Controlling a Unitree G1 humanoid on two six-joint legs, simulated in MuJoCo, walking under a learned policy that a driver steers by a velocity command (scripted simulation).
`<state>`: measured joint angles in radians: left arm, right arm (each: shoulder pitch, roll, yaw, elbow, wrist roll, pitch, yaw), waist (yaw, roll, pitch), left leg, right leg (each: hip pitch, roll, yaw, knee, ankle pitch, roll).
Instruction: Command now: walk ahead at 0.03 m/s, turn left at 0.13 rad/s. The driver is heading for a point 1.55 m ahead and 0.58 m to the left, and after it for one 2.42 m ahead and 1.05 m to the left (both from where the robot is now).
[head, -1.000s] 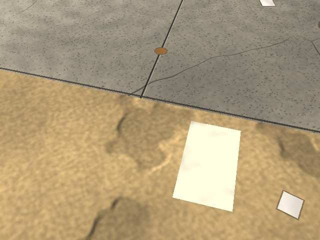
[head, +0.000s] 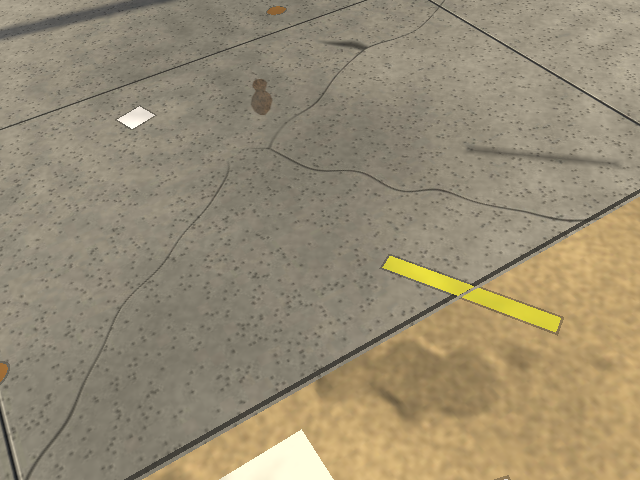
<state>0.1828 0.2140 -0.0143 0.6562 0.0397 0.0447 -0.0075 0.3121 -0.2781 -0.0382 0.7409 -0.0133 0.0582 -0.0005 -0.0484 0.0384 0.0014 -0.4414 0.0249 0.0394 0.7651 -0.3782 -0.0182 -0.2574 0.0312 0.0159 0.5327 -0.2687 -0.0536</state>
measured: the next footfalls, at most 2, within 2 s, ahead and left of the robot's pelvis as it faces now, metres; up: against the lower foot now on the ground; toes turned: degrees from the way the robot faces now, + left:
left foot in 0.30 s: -0.04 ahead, +0.10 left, +0.00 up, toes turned +15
right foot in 0.82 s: +0.11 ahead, -0.02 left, +0.00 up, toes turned +44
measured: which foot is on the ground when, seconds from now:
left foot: up 0.00-0.28, down 0.30-0.82, up 0.84-1.00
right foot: down 0.00-0.30, up 0.32-0.80, down 0.82-1.00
